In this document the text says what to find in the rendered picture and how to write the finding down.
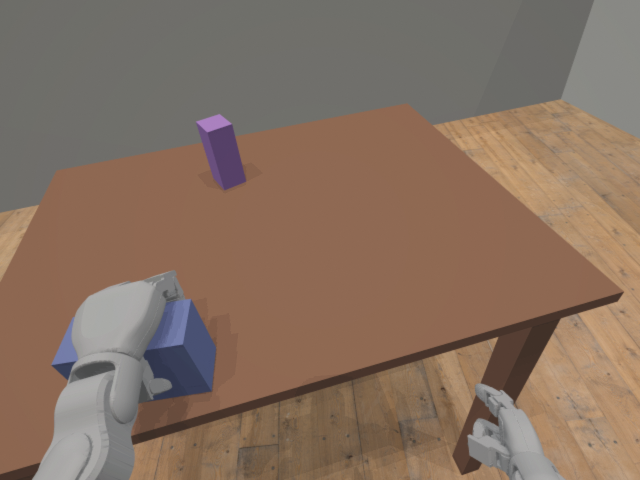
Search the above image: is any left robot hand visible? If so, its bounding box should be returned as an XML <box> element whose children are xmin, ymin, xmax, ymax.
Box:
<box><xmin>71</xmin><ymin>270</ymin><xmax>186</xmax><ymax>404</ymax></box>

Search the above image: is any robot left forearm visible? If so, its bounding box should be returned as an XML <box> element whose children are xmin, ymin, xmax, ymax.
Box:
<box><xmin>32</xmin><ymin>352</ymin><xmax>144</xmax><ymax>480</ymax></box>

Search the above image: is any robot right forearm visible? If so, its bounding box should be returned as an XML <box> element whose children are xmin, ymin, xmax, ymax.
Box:
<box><xmin>509</xmin><ymin>452</ymin><xmax>566</xmax><ymax>480</ymax></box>

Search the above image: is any sponge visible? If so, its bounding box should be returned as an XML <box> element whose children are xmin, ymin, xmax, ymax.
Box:
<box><xmin>51</xmin><ymin>299</ymin><xmax>216</xmax><ymax>402</ymax></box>

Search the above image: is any table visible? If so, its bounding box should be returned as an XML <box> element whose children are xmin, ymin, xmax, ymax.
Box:
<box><xmin>0</xmin><ymin>103</ymin><xmax>624</xmax><ymax>480</ymax></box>

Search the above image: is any right robot hand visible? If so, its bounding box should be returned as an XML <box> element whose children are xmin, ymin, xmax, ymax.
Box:
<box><xmin>467</xmin><ymin>383</ymin><xmax>545</xmax><ymax>477</ymax></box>

